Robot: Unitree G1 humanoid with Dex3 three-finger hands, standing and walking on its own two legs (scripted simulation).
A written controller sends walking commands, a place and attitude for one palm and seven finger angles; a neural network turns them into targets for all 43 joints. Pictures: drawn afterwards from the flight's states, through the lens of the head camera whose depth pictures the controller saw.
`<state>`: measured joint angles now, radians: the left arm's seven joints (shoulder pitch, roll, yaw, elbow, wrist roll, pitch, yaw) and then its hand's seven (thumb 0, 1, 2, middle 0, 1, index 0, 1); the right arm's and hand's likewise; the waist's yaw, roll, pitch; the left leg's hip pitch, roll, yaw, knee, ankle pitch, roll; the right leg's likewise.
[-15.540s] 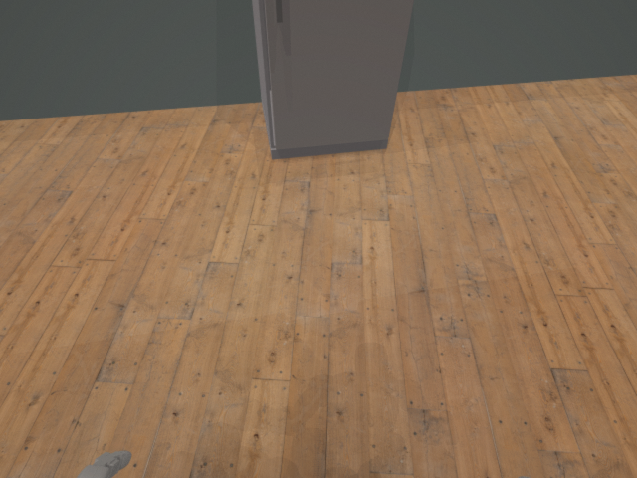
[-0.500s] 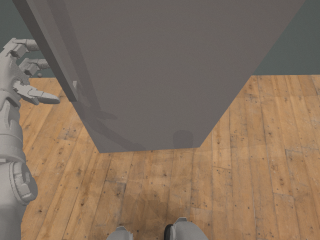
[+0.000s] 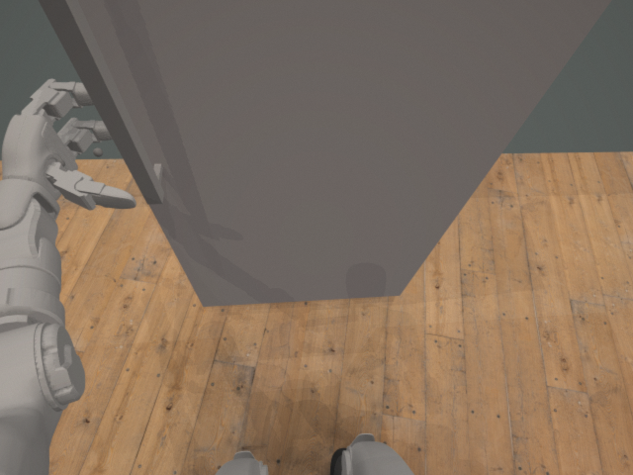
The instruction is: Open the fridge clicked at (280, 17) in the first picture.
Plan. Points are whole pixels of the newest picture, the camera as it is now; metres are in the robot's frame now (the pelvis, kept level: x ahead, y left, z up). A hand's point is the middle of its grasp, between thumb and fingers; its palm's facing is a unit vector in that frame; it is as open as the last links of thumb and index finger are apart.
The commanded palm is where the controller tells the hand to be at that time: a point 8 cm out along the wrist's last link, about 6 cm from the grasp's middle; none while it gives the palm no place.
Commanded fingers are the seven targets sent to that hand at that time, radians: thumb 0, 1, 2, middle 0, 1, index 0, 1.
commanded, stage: slide the fingers in behind the handle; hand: left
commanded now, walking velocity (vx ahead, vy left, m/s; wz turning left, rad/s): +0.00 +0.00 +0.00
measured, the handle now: (81, 22) +0.52 +0.22 +0.23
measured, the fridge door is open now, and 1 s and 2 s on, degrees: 0 0 0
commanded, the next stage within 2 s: grip the handle and tug to test in 1.48 s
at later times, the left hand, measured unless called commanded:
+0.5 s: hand (124, 154) +0.48 +0.21 +0.10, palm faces +0.03 -1.00 -0.02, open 13.9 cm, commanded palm +0.45 +0.26 +0.10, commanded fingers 0.00 -0.50 0.30 -0.30 -1.20 -0.30 -1.20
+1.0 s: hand (139, 154) +0.48 +0.20 +0.10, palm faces +0.03 -1.00 -0.01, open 13.9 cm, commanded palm +0.45 +0.24 +0.10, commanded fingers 0.00 -0.50 0.30 -0.30 -1.20 -0.30 -1.20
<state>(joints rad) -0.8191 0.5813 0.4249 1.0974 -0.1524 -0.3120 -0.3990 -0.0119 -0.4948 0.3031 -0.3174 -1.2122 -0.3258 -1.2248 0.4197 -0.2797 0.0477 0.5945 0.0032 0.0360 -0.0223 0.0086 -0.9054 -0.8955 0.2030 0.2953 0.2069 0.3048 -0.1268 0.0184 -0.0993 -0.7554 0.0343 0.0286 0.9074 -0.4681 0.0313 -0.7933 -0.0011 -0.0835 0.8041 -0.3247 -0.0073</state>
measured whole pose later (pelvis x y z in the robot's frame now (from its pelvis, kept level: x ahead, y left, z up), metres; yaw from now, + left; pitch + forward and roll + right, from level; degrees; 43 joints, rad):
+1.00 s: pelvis +0.00 -0.01 +0.00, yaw +0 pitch +17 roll -2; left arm -0.81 0.48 0.39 1.08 -0.14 -0.32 -0.29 -0.01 -0.49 0.30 -0.30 -1.20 -0.31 -1.22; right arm 0.40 -0.27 0.04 0.60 0.01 0.01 -0.02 0.01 -0.91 -0.90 0.20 0.30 0.21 0.30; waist -0.12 0.02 -0.10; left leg -0.72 0.04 0.03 0.88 -0.46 0.02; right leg -0.77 0.00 -0.08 0.81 -0.33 -0.02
